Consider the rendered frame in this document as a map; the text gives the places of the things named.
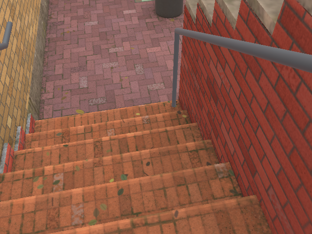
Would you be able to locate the stairs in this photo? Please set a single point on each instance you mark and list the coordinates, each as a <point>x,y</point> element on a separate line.
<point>142,169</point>

